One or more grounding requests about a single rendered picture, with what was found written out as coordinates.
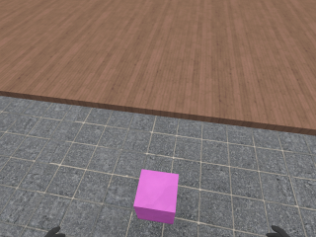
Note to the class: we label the carton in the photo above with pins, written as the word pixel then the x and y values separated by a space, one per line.
pixel 156 196

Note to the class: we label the robot right hand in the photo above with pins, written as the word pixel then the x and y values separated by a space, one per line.
pixel 279 232

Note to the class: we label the robot left hand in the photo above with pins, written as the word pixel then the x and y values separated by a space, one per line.
pixel 53 232

